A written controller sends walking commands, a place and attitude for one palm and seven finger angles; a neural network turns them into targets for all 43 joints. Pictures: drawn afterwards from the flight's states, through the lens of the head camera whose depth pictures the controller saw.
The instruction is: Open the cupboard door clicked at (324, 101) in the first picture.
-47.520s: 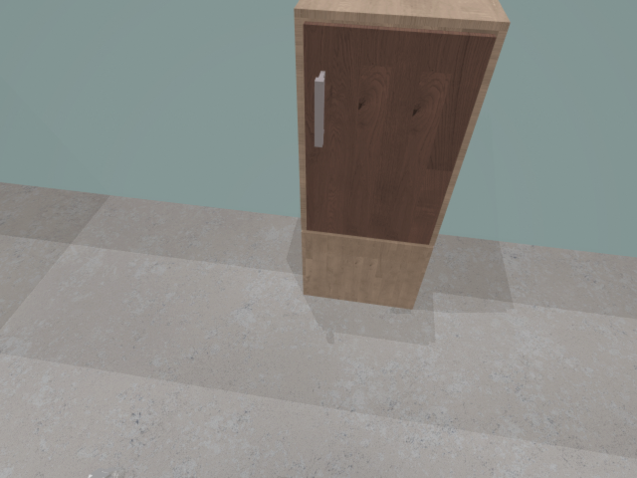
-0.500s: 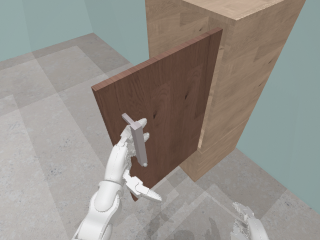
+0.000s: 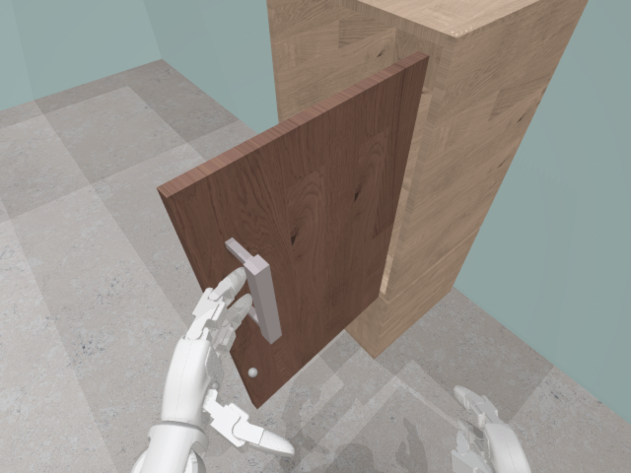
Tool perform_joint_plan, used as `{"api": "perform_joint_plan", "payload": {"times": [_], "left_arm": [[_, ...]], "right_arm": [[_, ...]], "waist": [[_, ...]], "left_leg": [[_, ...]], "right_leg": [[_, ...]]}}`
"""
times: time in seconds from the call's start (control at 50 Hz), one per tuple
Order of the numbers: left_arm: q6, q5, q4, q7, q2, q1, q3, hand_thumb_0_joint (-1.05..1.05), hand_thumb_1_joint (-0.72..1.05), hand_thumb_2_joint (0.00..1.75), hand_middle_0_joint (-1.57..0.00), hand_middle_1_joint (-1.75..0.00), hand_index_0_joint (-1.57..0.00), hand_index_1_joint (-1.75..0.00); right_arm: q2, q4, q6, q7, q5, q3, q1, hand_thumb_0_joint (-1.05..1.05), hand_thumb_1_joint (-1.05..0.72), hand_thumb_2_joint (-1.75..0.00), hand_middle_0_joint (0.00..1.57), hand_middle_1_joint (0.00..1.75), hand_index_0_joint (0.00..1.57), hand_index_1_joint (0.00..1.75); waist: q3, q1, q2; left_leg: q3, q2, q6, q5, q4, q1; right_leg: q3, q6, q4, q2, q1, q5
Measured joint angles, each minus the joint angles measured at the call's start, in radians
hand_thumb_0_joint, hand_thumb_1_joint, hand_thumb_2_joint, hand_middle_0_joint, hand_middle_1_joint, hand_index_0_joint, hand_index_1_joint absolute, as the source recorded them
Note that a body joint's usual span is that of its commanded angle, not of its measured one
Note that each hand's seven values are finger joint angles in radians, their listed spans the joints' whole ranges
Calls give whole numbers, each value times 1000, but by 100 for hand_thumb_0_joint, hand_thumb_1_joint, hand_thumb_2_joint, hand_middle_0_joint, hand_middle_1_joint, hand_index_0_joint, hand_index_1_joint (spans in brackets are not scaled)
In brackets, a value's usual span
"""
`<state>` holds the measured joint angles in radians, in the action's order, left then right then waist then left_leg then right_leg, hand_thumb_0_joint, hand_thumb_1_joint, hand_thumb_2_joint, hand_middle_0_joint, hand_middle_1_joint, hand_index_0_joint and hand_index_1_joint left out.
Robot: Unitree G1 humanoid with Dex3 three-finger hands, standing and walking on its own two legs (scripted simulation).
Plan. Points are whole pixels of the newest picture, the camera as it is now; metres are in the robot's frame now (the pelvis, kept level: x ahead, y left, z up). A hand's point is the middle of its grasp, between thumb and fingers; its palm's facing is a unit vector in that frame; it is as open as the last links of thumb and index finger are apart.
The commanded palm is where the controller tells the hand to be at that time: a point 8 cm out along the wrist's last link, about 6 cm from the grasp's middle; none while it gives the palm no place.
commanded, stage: slide the hand sideways off the handle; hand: left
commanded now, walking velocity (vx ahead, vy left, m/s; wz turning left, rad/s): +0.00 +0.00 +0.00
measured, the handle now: (254, 294) +0.31 +0.10 +0.08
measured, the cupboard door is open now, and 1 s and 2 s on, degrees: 94 94 94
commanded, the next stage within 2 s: draw the hand back to the body in 0.48 s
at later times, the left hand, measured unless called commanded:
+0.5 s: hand (201, 414) +0.17 +0.13 +0.08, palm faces +0.01 -1.00 -0.04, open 16.2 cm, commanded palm +0.15 +0.18 +0.08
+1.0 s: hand (147, 402) +0.17 +0.17 +0.12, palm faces +0.00 -1.00 -0.07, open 16.3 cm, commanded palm +0.14 +0.23 +0.13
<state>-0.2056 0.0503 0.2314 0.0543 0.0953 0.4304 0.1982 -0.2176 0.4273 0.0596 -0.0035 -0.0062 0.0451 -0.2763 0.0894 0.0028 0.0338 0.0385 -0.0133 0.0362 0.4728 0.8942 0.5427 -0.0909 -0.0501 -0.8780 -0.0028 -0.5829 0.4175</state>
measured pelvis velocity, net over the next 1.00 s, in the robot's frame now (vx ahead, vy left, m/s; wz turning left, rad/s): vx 0.00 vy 0.00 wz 0.02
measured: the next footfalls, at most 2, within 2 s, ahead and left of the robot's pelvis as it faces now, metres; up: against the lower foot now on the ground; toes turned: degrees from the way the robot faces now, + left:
none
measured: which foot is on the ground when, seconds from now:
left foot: down 0.00-1.00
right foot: down 0.00-1.00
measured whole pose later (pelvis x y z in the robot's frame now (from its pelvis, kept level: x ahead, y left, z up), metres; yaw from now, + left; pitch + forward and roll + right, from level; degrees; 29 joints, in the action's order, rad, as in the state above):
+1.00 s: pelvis +0.00 +0.00 +0.00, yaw +1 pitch +5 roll -2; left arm -0.14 0.26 0.40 -0.18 0.24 0.60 -0.10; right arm -0.24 0.46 0.16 0.06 -0.06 0.05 -0.30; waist 0.12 0.02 0.06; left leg 0.01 0.00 0.04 0.47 0.90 0.50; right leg -0.12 -0.05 -0.83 -0.02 -0.51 0.40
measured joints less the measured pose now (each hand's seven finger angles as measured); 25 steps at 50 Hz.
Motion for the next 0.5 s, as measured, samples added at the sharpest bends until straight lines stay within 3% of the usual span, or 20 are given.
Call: {"api": "perform_joint_plan", "payload": {"times": [0.5], "left_arm": [[-69,143,112,-187,76,231,-198,-2,-50,30,-17,-31,-18,-31]], "right_arm": [[-14,-13,27,37,-26,-29,-10,1,-91,-90,20,30,20,30]], "waist": [[37,7,9]], "left_leg": [[-31,14,-22,37,75,70]], "right_leg": [[-31,-19,-62,-10,-57,40]]}}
